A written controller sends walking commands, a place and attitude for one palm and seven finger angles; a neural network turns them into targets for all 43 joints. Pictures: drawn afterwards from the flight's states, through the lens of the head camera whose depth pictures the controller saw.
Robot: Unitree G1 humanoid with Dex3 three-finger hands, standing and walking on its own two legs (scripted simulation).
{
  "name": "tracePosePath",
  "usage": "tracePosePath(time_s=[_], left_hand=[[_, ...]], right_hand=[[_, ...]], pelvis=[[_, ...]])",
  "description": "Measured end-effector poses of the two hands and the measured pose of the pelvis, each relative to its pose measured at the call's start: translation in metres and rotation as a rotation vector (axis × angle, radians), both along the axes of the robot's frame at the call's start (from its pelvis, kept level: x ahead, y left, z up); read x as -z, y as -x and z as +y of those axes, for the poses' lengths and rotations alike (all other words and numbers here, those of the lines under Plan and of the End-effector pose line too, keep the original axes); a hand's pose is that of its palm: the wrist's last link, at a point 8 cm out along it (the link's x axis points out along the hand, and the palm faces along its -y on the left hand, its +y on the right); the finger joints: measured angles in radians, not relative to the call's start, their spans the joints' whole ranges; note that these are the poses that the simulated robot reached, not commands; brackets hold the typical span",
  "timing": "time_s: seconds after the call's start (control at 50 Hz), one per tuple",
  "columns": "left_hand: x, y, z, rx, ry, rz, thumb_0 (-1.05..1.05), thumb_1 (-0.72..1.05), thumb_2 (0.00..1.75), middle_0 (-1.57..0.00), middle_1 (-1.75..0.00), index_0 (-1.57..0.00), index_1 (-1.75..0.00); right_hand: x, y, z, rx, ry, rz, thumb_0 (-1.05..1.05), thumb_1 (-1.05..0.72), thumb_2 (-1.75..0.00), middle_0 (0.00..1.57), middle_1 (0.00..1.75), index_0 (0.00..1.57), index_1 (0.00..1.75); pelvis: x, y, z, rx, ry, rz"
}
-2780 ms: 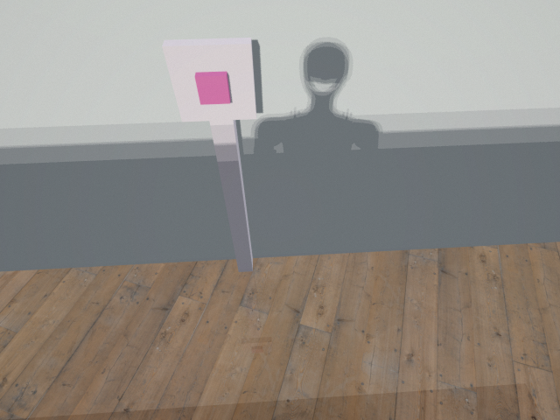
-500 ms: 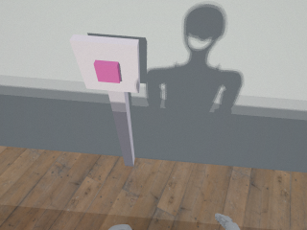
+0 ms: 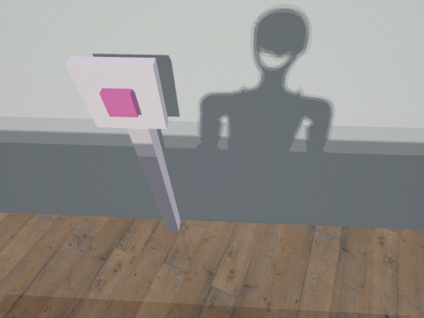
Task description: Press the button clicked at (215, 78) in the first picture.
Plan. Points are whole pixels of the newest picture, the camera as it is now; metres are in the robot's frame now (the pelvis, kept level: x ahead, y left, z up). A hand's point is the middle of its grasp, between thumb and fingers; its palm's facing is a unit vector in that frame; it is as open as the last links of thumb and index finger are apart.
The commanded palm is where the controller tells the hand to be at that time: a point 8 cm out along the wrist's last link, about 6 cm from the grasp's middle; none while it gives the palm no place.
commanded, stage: come to a stop and stand still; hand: left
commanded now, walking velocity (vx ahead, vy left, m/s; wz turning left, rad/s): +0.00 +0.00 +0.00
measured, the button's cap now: (120, 102) +0.53 +0.24 +0.09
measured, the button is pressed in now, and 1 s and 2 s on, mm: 0 0 0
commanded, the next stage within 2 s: look again from close up in 0.26 s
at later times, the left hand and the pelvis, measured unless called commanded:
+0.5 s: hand out of the picture +0.00 +0.20 -0.18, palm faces -0.01 -0.98 -0.21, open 7.4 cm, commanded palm none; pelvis +0.00 +0.02 +0.00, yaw -1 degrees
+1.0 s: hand out of the picture +0.04 +0.18 -0.17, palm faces +0.04 -0.97 -0.22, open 7.3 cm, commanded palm +0.11 +0.23 -0.07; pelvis +0.01 -0.01 +0.00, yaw -2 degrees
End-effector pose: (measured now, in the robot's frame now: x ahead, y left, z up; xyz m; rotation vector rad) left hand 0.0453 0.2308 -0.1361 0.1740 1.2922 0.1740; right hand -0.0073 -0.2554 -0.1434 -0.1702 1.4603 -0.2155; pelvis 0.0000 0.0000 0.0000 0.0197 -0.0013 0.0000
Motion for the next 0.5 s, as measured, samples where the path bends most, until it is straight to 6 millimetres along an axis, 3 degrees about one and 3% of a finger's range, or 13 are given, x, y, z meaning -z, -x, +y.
tracePosePath(time_s=[0.1,0.24,0.38,0.5], left_hand=[[0.012,0.009,0.009,-0.03,0.029,0.03,0.0,0.92,0.89,-0.2,-0.3,-0.21,-0.3],[0.009,0.027,0.015,-0.024,0.038,0.084,0.0,0.91,0.9,-0.2,-0.3,-0.2,-0.3],[0.007,0.045,0.013,-0.014,0.033,0.134,0.0,0.91,0.9,-0.2,-0.3,-0.2,-0.3],[0.008,0.052,0.014,0.008,0.016,0.13,0.0,0.91,0.9,-0.2,-0.3,-0.2,-0.3]], right_hand=[[-0.003,0.013,0.023,-0.019,0.003,0.022,0.01,-0.91,-0.89,0.19,0.3,0.2,0.3],[0.0,0.006,0.061,-0.025,-0.067,-0.014,0.01,-0.92,-0.89,0.2,0.3,0.2,0.3],[0.002,0.008,0.066,-0.007,-0.08,-0.022,0.03,-0.94,-0.89,0.2,0.3,0.2,0.3],[0.01,-0.002,0.061,-0.026,-0.084,-0.097,0.02,-0.93,-0.89,0.2,0.3,0.2,0.3]], pelvis=[[0.002,0.004,0.01,-0.008,0.017,-0.01],[-0.003,0.004,0.017,-0.002,0.019,-0.012],[-0.003,0.001,0.021,0.011,0.021,-0.011],[0.004,0.0,0.024,0.017,0.018,-0.008]])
